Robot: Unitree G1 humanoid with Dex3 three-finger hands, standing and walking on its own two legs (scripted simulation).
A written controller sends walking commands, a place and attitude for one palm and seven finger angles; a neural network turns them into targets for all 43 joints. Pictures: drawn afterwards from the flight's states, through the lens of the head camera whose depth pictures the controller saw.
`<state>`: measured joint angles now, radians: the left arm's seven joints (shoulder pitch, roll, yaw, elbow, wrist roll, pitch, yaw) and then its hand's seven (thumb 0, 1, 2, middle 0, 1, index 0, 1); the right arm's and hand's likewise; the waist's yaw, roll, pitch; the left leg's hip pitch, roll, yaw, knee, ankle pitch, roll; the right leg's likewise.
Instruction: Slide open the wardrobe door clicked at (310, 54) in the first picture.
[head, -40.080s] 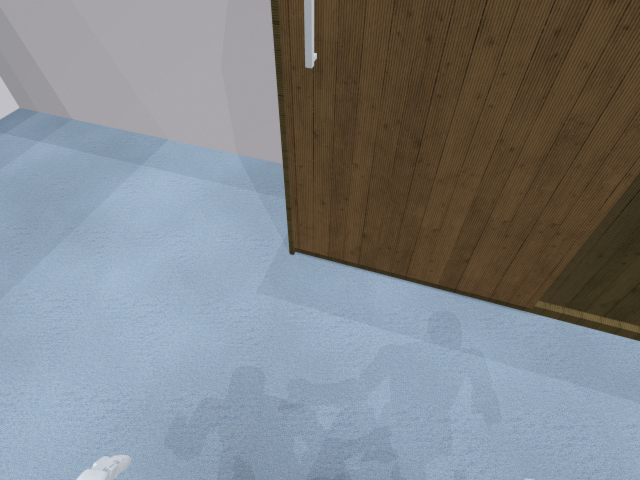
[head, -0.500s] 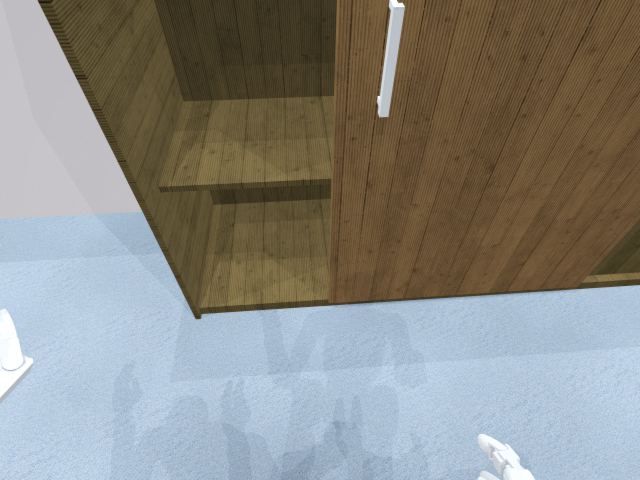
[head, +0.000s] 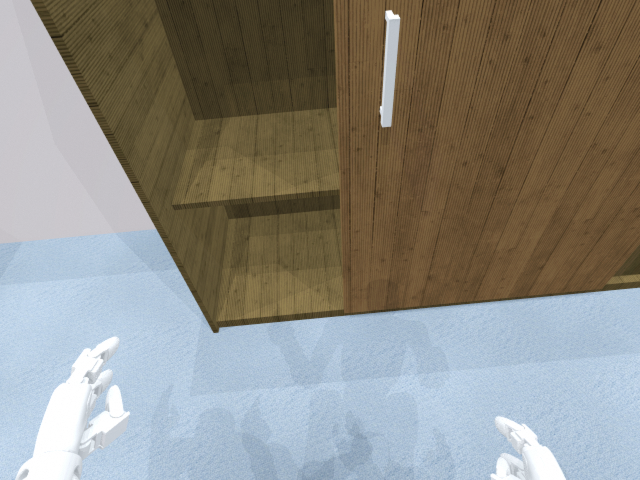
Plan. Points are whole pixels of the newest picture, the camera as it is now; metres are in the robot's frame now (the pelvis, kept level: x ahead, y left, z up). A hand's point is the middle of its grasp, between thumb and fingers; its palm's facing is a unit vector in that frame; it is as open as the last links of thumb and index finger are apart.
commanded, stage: let the arm hang, fingers relaxed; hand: left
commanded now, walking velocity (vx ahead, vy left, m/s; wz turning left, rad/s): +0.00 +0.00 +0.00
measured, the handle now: (387, 72) +0.76 -0.08 +0.15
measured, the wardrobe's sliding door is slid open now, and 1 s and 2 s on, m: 0.46 0.46 0.46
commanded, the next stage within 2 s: look to check the result in 0.98 s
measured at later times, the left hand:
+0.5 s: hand out of the picture -0.06 +0.20 -0.17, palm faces +0.01 -0.97 -0.24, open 7.3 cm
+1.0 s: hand out of the picture -0.09 +0.19 -0.17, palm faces +0.01 -0.99 -0.17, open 7.4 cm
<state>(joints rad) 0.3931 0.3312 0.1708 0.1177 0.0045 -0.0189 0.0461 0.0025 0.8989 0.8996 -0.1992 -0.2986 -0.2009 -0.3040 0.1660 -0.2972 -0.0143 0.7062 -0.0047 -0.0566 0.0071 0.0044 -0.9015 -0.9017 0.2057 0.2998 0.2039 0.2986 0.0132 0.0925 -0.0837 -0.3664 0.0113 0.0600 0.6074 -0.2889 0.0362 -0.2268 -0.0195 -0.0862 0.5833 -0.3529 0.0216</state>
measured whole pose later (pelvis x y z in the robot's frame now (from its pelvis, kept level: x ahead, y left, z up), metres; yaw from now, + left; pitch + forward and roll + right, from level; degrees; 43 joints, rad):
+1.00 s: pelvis -0.07 +0.03 +0.01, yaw +0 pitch -1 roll +0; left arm 0.31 0.14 0.00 1.13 0.02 0.00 0.02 0.00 0.91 0.90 -0.20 -0.30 -0.20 -0.30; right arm 0.27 -0.15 0.00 1.11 -0.02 0.01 -0.02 0.00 -0.91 -0.90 0.20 0.30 0.20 0.30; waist 0.00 0.00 0.04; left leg -0.26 -0.04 0.09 0.42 -0.15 0.08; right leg -0.13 -0.06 -0.07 0.43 -0.27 0.04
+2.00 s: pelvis -0.05 +0.03 +0.01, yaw +0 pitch -1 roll +0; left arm 0.26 0.18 0.00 1.14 0.02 -0.01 0.02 0.00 0.91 0.90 -0.20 -0.30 -0.20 -0.30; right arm 0.22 -0.17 0.00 1.14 -0.02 -0.01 -0.02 0.00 -0.91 -0.90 0.20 0.30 0.20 0.30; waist 0.00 -0.01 0.06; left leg -0.21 -0.04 0.08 0.41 -0.18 0.07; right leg -0.07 -0.06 -0.08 0.38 -0.29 0.04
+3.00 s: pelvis -0.04 +0.02 +0.01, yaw +0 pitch -1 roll +0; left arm 0.20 0.25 0.00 1.14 0.02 -0.01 0.01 0.00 0.91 0.90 -0.20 -0.30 -0.20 -0.30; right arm 0.15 -0.25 0.00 1.13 -0.01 -0.01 -0.02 0.00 -0.90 -0.90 0.21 0.30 0.20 0.30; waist 0.00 -0.02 0.07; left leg -0.17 -0.04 0.07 0.36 -0.17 0.06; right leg -0.03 -0.06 -0.08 0.33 -0.27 0.03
